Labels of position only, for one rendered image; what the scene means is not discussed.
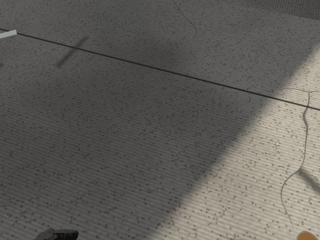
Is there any robot left hand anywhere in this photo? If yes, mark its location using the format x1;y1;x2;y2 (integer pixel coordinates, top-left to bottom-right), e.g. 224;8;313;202
33;228;79;240

